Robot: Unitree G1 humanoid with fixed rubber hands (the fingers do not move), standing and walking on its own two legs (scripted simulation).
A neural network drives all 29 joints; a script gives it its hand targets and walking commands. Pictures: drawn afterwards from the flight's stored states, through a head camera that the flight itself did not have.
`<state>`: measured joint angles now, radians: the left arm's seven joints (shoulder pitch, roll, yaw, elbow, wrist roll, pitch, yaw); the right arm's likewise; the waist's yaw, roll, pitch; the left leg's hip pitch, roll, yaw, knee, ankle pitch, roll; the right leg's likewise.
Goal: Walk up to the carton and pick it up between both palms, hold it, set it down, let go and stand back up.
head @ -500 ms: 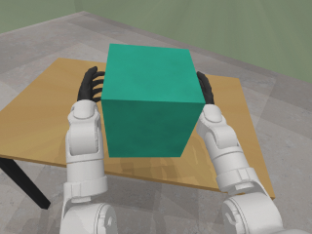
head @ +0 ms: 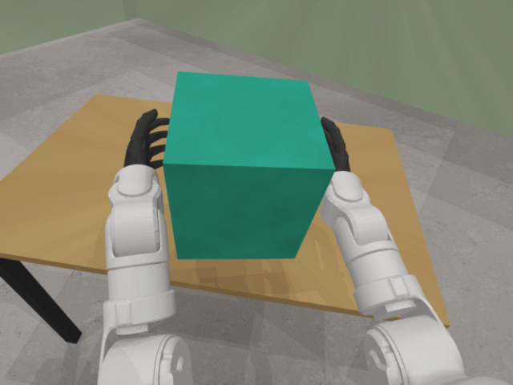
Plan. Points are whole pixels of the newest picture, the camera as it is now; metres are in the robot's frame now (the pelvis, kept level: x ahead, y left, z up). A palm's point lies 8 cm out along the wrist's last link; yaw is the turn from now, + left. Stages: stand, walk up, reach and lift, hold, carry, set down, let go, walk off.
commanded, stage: hold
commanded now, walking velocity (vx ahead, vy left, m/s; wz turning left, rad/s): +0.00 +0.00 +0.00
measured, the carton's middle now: (240, 172) +0.38 +0.01 +0.16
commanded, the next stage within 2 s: set down in 0.66 s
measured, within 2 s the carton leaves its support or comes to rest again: neither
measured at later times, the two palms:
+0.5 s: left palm (142, 166) +0.36 +0.15 +0.19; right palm (334, 170) +0.36 -0.13 +0.17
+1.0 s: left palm (153, 167) +0.38 +0.14 +0.18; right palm (334, 178) +0.37 -0.14 +0.14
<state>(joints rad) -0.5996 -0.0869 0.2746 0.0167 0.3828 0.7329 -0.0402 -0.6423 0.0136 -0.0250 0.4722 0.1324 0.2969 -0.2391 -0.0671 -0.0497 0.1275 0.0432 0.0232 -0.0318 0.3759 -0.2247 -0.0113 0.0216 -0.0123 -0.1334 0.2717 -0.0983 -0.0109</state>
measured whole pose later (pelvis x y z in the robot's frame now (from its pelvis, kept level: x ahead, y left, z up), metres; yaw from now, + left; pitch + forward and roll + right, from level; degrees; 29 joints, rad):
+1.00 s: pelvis +0.01 +0.00 +0.00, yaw +0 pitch -10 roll -1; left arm -0.59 -0.12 0.27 0.14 0.41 0.53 -0.05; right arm -0.57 0.06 -0.13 0.54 -0.01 0.07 -0.19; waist -0.05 -0.04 0.13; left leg 0.04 0.02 -0.04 0.35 -0.22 -0.01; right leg 0.02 -0.01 -0.14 0.26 -0.11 -0.01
